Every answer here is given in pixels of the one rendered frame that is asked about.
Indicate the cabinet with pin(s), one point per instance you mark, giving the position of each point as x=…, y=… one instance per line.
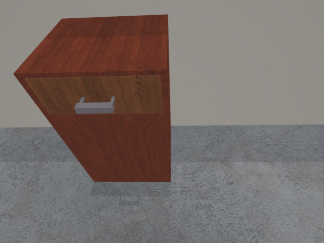
x=130, y=147

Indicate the handle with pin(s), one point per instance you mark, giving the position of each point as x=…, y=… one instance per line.
x=95, y=107

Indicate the drawer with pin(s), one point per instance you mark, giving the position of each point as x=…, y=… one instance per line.
x=133, y=94

